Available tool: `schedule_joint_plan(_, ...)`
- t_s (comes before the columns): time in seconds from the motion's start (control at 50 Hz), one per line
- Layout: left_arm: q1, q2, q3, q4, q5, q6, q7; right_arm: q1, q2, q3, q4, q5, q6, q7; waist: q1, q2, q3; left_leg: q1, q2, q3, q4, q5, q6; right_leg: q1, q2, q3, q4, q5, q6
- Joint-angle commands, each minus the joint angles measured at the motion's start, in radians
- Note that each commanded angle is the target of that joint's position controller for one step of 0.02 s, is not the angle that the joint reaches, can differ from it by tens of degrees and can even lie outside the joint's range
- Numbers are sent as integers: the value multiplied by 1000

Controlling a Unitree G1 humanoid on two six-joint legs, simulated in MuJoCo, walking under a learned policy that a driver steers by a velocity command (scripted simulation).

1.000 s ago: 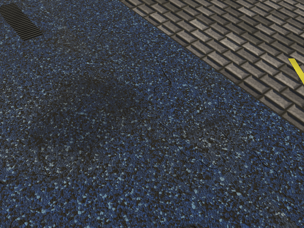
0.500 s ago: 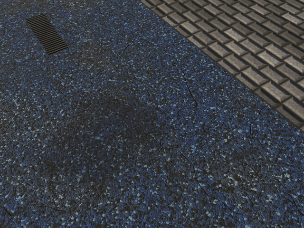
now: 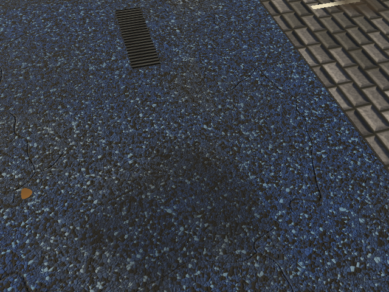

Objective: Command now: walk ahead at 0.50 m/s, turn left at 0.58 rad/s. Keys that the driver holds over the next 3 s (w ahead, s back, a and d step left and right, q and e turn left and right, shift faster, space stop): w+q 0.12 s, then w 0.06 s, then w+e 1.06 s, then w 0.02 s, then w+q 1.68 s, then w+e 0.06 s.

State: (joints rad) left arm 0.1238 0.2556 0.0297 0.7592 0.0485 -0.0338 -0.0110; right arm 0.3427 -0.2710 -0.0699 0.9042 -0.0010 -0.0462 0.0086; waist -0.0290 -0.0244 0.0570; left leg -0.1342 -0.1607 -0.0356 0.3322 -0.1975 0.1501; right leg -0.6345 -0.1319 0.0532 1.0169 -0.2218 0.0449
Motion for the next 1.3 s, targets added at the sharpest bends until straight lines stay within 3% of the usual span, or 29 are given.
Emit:
schedule_joint_plan(0.02,-43,70,13,-70,-2,7,-3,48,-142,-31,-52,2,-16,-3,-6,64,-11,-3,240,-235,-117,353,102,-33,33,-57,-124,120,20)
schedule_joint_plan(0.1,-172,72,4,-117,-10,-1,-10,122,-149,-33,-46,-5,-11,-9,-61,88,-17,103,247,-272,-71,392,85,-60,73,-53,-281,191,10)
schedule_joint_plan(0.16,-216,80,-1,-143,-16,-15,-14,138,-153,-32,-48,-14,-11,-18,-72,103,-16,158,275,-293,-33,457,72,-17,99,-57,-386,189,-18)
schedule_joint_plan(0.22,-67,114,12,-98,-17,-29,-8,87,-164,-28,-52,-17,-24,-25,2,121,-45,140,299,-271,35,631,18,233,136,-71,-484,131,-81)
schedule_joint_plan(0.24,54,137,25,-57,-19,-35,1,75,-173,-29,-48,-20,-28,-22,58,103,-98,149,271,-233,170,744,0,364,166,-90,-523,104,-106)
schedule_joint_plan(0.26,193,163,37,-18,-13,-45,13,72,-165,-25,-46,-21,-33,-16,125,70,-175,91,220,-180,366,690,-18,543,133,-65,-553,102,-136)
schedule_joint_plan(0.28,350,233,51,-6,5,-49,26,103,-90,-5,-75,-22,-37,-14,160,-51,-311,-48,158,-118,676,344,-37,742,-100,221,-554,-40,-189)
schedule_joint_plan(0.3,334,311,76,25,4,-36,18,266,-38,1,-67,8,-33,-5,59,-323,-350,-355,-19,-63,926,-328,-80,893,-273,735,-728,-72,-336)
schedule_joint_plan(0.32,230,206,59,6,-29,-25,2,188,-108,0,-53,-33,-26,-11,37,-102,-191,-468,75,-105,968,-262,-63,776,-226,735,-773,-243,-319)
schedule_joint_plan(0.34,145,143,46,-12,-40,-24,-5,72,-120,-2,-77,-38,-28,-3,33,-17,-82,-469,127,-74,926,-156,-68,647,-178,555,-773,-191,-302)
schedule_joint_plan(0.36,125,114,38,-6,-33,-27,-10,7,-112,3,-98,-40,-32,1,30,17,-51,-453,157,-56,877,-110,-75,580,-122,450,-780,-41,-285)
schedule_joint_plan(0.42,185,105,34,45,-42,-44,-8,-8,-78,17,-117,-54,-14,13,4,-58,-61,-393,194,-24,772,-89,-115,519,-32,304,-790,247,-271)
schedule_joint_plan(0.48,247,131,45,73,-50,-48,-1,-75,-61,29,-143,-54,-4,16,12,-49,-52,-435,206,7,685,-79,-155,500,-18,268,-818,293,-299)
schedule_joint_plan(0.54,298,134,50,87,-50,-39,4,-226,-52,41,-195,-49,-2,16,48,-46,-10,-488,218,25,532,19,-188,484,3,259,-847,251,-290)
schedule_joint_plan(0.68,386,152,65,98,-36,-26,12,-418,-45,57,-268,-27,-17,16,112,-55,-27,-429,166,26,299,122,-189,557,8,290,-739,400,-252)
schedule_joint_plan(0.72,355,162,71,85,-33,-21,18,-387,-61,52,-269,-24,-25,11,83,-64,-36,-333,154,11,232,80,-171,543,1,321,-692,414,-227)
schedule_joint_plan(0.76,301,177,76,67,-35,-22,17,-246,-90,38,-229,-22,-37,-2,11,-51,-81,-105,122,19,133,46,-143,483,34,329,-576,452,-192)
schedule_joint_plan(0.78,296,163,73,62,-44,-30,9,-138,-133,22,-203,-33,-51,-15,-37,9,-148,75,182,-32,88,40,-111,421,95,284,-412,412,-167)
schedule_joint_plan(0.8,289,95,55,25,-55,-39,5,25,-213,2,-198,-55,-55,-35,-96,135,-297,288,429,-266,55,-168,-56,310,152,183,-148,161,-143)
schedule_joint_plan(0.82,390,52,47,-3,-74,-32,8,10,-277,-15,-198,-57,-35,-37,-29,330,-333,399,615,-668,-69,-294,40,44,277,66,46,-354,-125)
schedule_joint_plan(0.84,383,124,57,33,-38,-11,16,-38,-194,-8,-201,-44,-22,-32,-1,184,-217,285,596,-675,-69,-388,53,-34,179,53,155,-298,-129)
schedule_joint_plan(0.86,318,124,59,35,-26,-5,5,-91,-107,12,-214,-35,-23,-27,4,83,-113,172,537,-528,-85,-329,33,-27,148,54,160,-202,-125)
schedule_joint_plan(0.88,280,101,56,29,-24,-3,-4,-118,-75,21,-210,-35,-28,-22,17,70,-62,91,488,-388,-110,-173,16,-3,121,44,136,-146,-113)
schedule_joint_plan(0.92,257,92,57,24,-9,18,-22,-106,-61,25,-190,-31,-43,-22,34,133,-39,27,420,-214,-136,22,-13,30,92,22,114,-106,-95)
schedule_joint_plan(1.0,166,77,52,-19,-10,37,-43,-48,-80,13,-155,-15,-69,-15,39,118,-50,50,419,-76,-163,224,2,-36,79,9,114,-9,-75)
schedule_joint_plan(1.1,3,56,36,-78,-13,37,-60,5,-83,8,-116,-18,-63,-12,14,106,-7,75,393,77,-179,311,-4,-89,70,-34,-69,146,-62)
schedule_joint_plan(1.2,-152,44,17,-140,-10,30,-76,70,-117,-3,-78,-18,-52,-20,-27,107,29,137,417,170,-155,376,-25,-10,81,-128,-312,160,-107)
schedule_joint_plan(1.26,-154,54,19,-152,-1,29,-68,103,-141,-6,-52,-21,-32,-28,-17,118,11,204,431,221,-35,676,-41,88,140,-181,-391,27,-160)
schedule_joint_plan(1.3,-6,71,32,-106,8,16,-50,134,-157,-3,-25,-21,-18,-29,50,125,-78,193,435,234,187,898,-42,308,214,-176,-459,-36,-208)
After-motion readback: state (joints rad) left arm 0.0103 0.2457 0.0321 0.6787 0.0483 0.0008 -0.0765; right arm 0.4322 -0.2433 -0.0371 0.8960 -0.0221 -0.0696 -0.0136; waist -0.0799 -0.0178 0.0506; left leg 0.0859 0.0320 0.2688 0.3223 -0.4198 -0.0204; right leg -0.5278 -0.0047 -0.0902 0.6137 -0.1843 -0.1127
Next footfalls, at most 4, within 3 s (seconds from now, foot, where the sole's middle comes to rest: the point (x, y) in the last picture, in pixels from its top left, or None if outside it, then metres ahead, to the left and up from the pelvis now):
0.26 right None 0.34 -0.12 -0.78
0.78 left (175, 255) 0.59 0.06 -0.78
1.32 right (249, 205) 0.78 -0.22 -0.78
1.88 left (227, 141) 1.11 -0.16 -0.78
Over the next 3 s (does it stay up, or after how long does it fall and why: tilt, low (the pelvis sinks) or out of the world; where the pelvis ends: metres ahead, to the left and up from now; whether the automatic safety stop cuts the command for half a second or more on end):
stays up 1.53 -0.14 -0.02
